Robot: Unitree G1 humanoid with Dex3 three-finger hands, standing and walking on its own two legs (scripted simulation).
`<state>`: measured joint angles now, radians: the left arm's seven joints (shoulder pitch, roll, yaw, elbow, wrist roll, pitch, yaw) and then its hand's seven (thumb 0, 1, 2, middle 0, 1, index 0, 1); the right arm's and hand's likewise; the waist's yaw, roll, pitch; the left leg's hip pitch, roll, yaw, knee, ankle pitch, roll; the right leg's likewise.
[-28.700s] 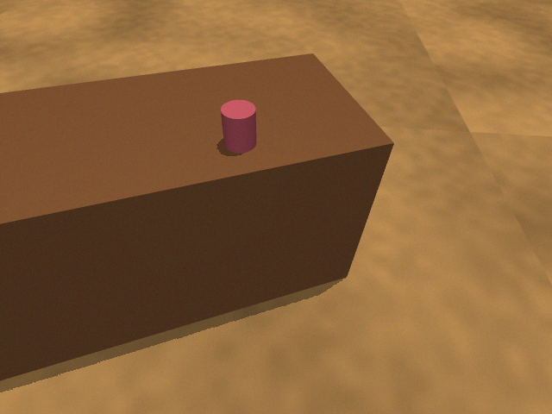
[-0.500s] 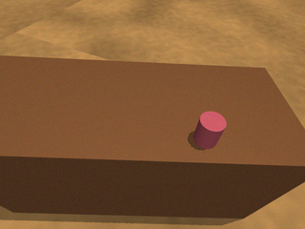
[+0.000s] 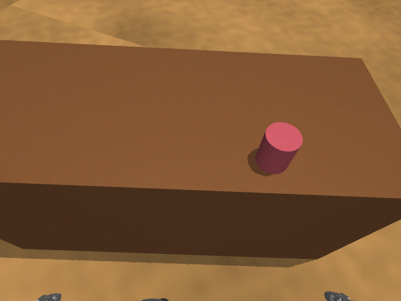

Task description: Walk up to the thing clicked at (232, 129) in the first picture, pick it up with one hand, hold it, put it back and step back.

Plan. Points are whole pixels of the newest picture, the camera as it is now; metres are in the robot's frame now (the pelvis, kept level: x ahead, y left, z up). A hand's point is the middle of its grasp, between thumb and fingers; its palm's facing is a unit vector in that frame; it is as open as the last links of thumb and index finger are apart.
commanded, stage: step back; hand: right
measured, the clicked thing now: (277, 148) +0.46 -0.18 -0.02
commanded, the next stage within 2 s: none
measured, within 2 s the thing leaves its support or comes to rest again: neither
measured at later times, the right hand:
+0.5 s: hand out of the picture +0.01 -0.24 -0.16, palm faces -0.13 +0.91 -0.39, open 7.4 cm
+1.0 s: hand out of the picture -0.07 -0.26 -0.17, palm faces +0.00 +0.94 -0.33, open 7.4 cm
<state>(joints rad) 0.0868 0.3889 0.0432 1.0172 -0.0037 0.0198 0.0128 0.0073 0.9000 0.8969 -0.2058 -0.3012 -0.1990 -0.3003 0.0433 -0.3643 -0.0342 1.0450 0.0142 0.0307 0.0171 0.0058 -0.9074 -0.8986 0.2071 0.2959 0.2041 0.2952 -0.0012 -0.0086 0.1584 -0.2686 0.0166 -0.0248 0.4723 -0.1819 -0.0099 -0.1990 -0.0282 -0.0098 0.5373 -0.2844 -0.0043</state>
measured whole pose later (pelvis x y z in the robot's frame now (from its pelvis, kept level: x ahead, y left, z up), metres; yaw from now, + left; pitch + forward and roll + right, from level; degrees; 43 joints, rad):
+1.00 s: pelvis -0.18 +0.00 +0.00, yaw -2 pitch -1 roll +2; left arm 0.18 0.35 0.06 0.82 0.03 0.02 0.01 0.01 0.90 0.90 -0.21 -0.30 -0.20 -0.30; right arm 0.11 -0.40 -0.04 0.87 0.02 0.07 -0.02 0.01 -0.91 -0.90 0.21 0.30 0.20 0.29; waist 0.02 0.04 0.17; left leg -0.45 -0.12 -0.18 1.18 -0.51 -0.01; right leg -0.30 0.01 0.06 0.58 -0.27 -0.02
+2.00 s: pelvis -0.49 -0.01 -0.02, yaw +2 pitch -2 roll +1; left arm 0.11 0.37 0.08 0.75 0.04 0.04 0.03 0.01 0.90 0.90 -0.21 -0.30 -0.20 -0.30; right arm 0.22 -0.38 -0.04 0.90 -0.02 0.05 -0.02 0.01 -0.91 -0.90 0.20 0.30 0.20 0.29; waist 0.00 0.02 0.19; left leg -0.29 -0.05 -0.04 0.79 -0.49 -0.02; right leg -0.40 -0.04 -0.08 0.68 -0.26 -0.04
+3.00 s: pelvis -0.61 -0.01 -0.02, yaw +0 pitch -3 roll -1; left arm 0.15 0.39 0.07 0.97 0.02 -0.03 0.00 0.01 0.90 0.90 -0.20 -0.30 -0.20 -0.30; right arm 0.23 -0.38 -0.05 0.97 -0.01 0.00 0.01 0.01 -0.91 -0.90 0.21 0.30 0.21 0.30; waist -0.02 0.01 0.10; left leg -0.23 0.04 -0.05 0.67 -0.39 -0.03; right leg -0.30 -0.01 -0.03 0.61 -0.24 -0.01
